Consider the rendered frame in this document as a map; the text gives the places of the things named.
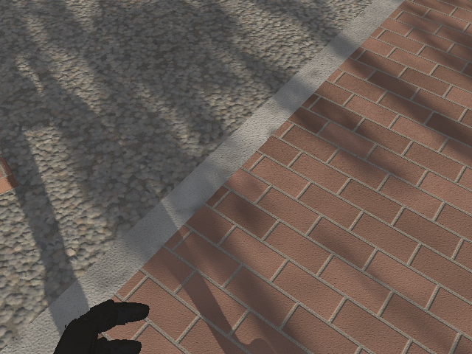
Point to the left robot hand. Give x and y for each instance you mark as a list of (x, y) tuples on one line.
[(80, 336)]

